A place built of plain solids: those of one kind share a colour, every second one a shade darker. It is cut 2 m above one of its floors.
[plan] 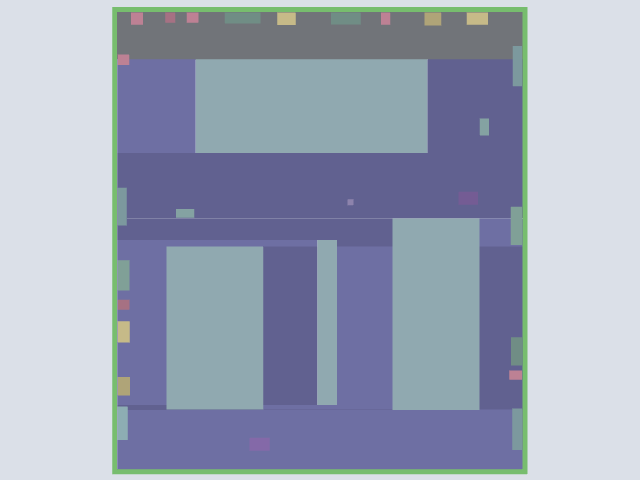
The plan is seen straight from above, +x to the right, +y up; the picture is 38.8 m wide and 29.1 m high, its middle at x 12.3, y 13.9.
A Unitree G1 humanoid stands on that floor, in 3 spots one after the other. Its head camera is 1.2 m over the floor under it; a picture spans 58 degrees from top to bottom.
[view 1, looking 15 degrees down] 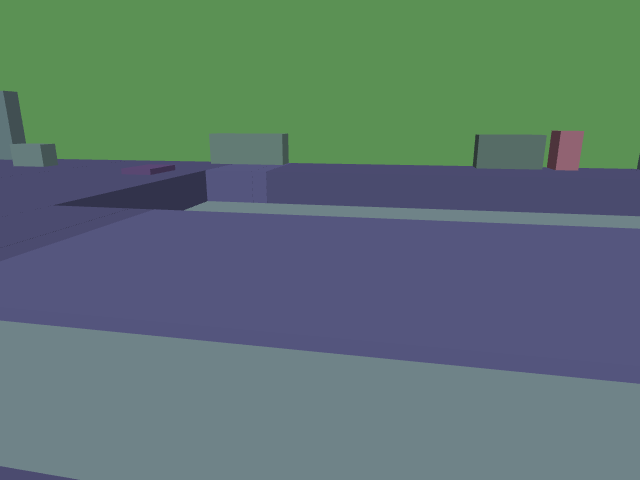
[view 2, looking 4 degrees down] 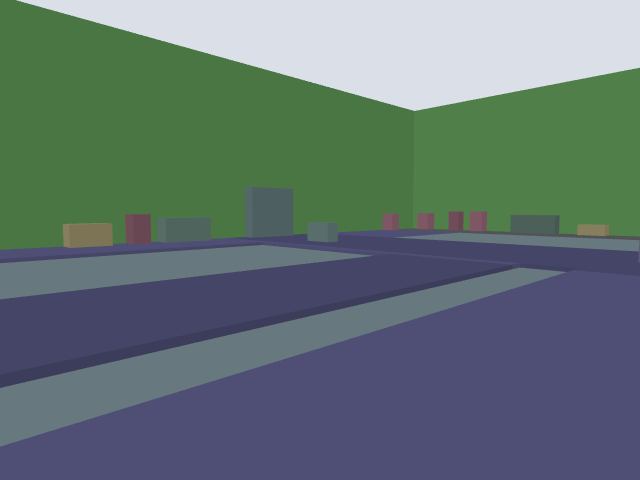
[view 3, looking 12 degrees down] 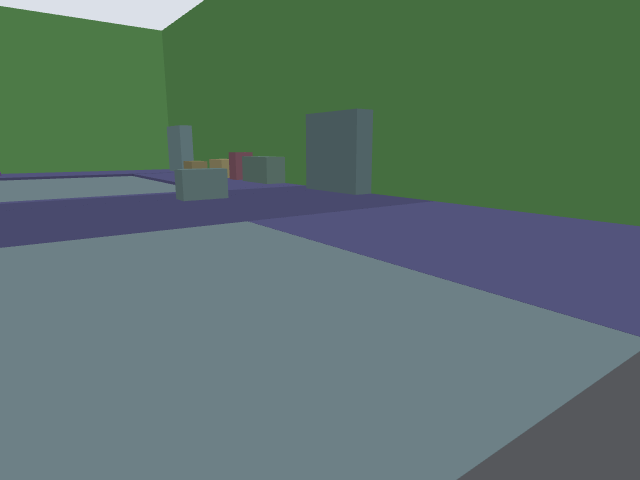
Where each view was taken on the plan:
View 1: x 11.08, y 9.96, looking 11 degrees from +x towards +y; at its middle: floor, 4.63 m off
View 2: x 15.98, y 3.93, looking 136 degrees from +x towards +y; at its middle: chest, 16.33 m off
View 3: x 7.99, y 25.68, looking -126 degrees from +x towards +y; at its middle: floor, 5.78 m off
